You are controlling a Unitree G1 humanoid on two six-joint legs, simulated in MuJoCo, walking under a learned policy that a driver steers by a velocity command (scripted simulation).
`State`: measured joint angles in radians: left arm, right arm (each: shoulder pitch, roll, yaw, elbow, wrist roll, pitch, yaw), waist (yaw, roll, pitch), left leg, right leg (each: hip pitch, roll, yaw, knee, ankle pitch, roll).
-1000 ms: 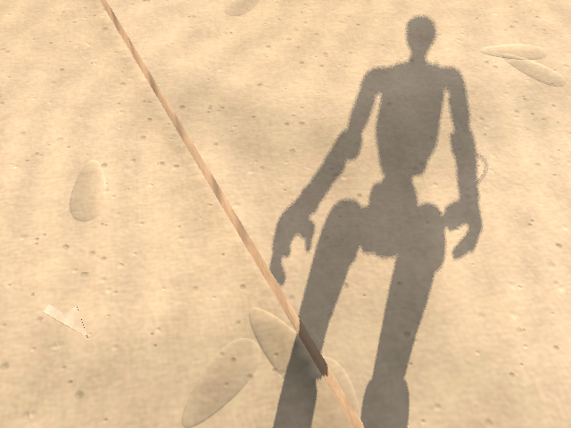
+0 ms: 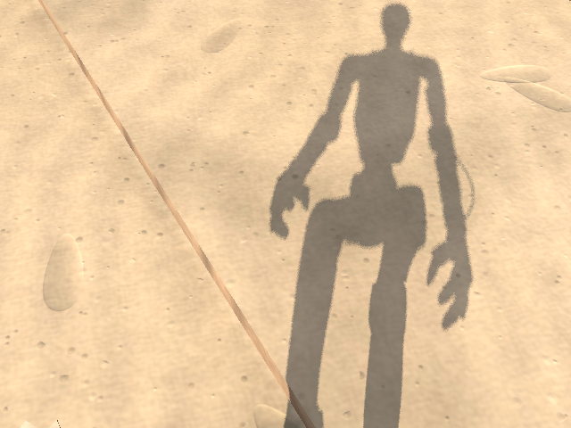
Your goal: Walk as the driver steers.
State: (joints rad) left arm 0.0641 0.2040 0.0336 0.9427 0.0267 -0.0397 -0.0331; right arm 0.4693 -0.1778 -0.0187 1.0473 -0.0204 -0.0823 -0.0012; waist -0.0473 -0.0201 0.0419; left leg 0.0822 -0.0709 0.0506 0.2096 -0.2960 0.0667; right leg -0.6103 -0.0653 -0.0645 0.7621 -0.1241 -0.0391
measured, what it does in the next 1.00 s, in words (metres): walks ahead, turning left: right foot, then left foot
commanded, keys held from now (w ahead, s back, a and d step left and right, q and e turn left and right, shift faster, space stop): w+q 0.24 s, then q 0.64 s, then no key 0.12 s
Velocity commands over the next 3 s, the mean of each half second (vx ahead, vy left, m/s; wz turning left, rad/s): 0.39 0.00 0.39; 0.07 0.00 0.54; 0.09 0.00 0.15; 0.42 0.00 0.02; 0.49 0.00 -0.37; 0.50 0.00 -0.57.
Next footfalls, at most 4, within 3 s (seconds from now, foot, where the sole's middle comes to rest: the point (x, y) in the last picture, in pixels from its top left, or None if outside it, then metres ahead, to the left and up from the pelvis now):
0.10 right None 0.22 -0.10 -0.78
0.58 left None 0.40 0.10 -0.78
1.34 right None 0.36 -0.14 -0.70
1.90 left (196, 418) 0.52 0.21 -0.78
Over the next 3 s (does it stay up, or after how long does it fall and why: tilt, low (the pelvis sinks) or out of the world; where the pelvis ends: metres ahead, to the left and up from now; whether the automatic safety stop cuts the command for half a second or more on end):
stays up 0.99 0.30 -0.01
